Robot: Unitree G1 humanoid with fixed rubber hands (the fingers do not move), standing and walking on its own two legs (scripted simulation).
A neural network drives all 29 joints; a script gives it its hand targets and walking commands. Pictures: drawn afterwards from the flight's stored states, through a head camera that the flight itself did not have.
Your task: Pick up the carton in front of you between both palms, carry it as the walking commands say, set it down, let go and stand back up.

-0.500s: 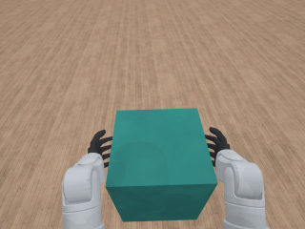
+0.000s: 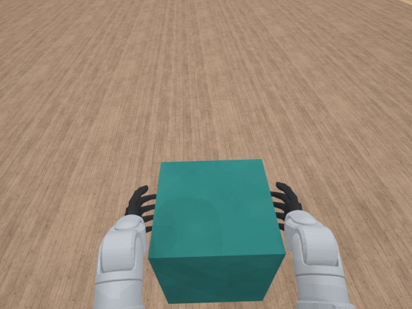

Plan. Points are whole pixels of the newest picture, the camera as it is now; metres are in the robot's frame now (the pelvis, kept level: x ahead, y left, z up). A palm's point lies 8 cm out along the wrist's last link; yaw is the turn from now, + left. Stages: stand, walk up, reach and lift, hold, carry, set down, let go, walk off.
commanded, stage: carry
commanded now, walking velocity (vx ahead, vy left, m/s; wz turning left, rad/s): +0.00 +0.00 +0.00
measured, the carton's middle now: (213, 234) +0.29 +0.00 -0.02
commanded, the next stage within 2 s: hold in 0.70 s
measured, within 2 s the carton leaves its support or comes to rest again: neither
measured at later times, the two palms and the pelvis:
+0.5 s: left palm (135, 221) +0.28 +0.15 +0.04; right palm (286, 216) +0.29 -0.14 +0.04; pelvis -0.01 +0.00 +0.00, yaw +0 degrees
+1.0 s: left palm (117, 239) +0.25 +0.18 +0.04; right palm (273, 221) +0.28 -0.12 +0.04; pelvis -0.02 +0.00 +0.01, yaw +5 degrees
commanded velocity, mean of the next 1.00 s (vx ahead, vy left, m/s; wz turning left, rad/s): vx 0.00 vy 0.00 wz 0.00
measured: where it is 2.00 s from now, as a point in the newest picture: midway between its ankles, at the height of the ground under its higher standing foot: outside the picture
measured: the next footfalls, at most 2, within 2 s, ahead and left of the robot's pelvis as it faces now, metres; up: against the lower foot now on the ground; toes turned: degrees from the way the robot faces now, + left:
none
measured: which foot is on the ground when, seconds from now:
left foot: down 0.00-1.00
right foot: down 0.00-1.00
